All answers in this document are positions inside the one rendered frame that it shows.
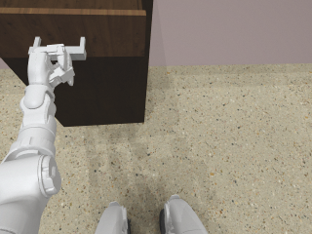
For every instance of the robot right thigh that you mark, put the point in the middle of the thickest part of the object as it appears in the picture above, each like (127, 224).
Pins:
(182, 218)

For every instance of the robot left hand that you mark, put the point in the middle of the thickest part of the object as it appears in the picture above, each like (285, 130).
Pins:
(40, 69)

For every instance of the robot left thigh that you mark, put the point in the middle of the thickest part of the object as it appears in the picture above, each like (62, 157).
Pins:
(113, 221)

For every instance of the robot thigh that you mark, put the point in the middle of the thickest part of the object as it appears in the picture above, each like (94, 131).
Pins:
(113, 221)
(182, 218)

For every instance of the left robot upper arm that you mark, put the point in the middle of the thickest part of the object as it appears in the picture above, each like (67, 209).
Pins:
(26, 186)

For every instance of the handle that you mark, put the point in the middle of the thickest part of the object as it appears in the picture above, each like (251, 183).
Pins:
(76, 52)

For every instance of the left robot forearm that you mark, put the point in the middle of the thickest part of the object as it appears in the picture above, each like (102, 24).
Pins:
(37, 133)

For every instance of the drawer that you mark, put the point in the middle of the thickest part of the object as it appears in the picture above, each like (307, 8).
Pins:
(112, 28)

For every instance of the cabinet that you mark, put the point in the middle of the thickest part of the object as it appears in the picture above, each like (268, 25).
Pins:
(105, 91)

